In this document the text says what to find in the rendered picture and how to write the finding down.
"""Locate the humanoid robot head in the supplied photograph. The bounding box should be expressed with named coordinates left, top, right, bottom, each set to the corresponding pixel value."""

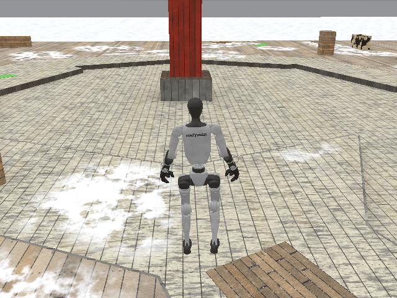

left=185, top=97, right=206, bottom=127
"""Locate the robot right thigh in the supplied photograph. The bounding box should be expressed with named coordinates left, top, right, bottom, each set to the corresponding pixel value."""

left=207, top=172, right=220, bottom=212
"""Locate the right robot forearm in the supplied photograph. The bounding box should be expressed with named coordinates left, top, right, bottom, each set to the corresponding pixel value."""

left=223, top=147, right=237, bottom=171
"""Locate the left robot hand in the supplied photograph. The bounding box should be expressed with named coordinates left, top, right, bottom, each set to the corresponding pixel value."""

left=160, top=170, right=174, bottom=183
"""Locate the robot left upper arm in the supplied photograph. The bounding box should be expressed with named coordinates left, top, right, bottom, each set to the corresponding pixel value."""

left=167, top=125, right=184, bottom=159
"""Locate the right robot hand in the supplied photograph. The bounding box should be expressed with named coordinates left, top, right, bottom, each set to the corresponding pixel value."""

left=225, top=167, right=239, bottom=182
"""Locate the robot right upper arm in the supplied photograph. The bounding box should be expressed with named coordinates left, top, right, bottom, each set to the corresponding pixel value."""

left=209, top=124, right=229, bottom=158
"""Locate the left robot forearm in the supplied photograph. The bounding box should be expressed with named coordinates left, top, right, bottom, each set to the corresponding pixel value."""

left=161, top=150, right=173, bottom=173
